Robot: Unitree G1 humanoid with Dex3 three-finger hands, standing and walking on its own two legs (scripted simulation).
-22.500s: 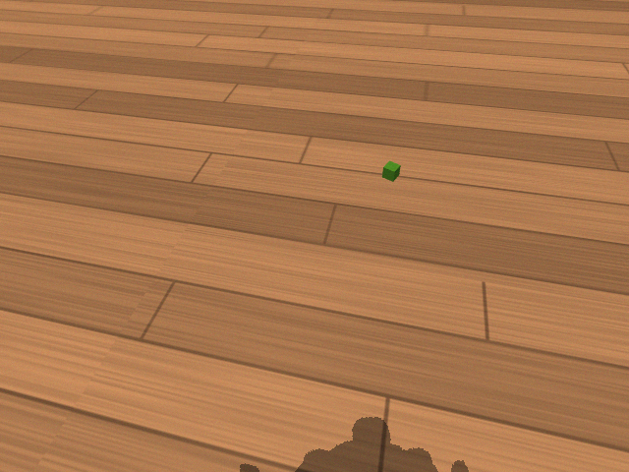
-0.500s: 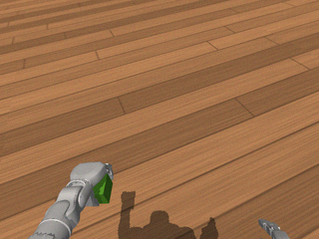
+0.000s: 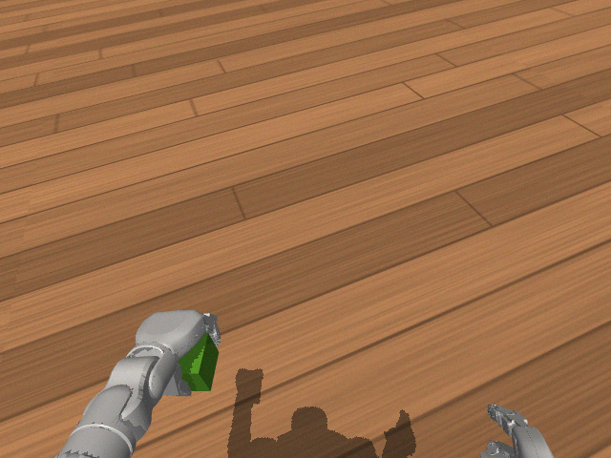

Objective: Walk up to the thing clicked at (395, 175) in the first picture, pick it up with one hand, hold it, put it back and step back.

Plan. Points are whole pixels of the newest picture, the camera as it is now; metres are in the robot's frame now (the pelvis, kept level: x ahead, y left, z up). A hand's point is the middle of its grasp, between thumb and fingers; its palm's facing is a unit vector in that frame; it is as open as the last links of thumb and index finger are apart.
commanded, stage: hold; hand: left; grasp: from above
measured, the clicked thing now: (189, 362) +0.29 +0.22 -0.07
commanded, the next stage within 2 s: crouch in 0.38 s
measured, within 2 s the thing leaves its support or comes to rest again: neither
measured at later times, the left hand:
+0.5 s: hand (178, 354) +0.29 +0.23 -0.05, palm faces -0.48 -0.04 -0.87, open 9.5 cm
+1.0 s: hand (203, 372) +0.31 +0.23 -0.18, palm faces -0.44 +0.07 -0.89, open 9.4 cm
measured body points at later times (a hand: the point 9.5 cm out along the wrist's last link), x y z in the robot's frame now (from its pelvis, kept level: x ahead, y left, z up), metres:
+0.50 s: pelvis +0.01 +0.00 +0.00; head +0.02 -0.01 +0.45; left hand +0.31 +0.23 +0.00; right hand +0.15 -0.25 -0.11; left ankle +0.02 +0.12 -0.74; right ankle +0.02 -0.13 -0.74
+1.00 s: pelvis -0.02 +0.00 -0.07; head +0.07 +0.02 +0.37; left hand +0.33 +0.23 -0.13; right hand +0.10 -0.28 -0.18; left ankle +0.02 +0.12 -0.74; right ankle +0.02 -0.13 -0.74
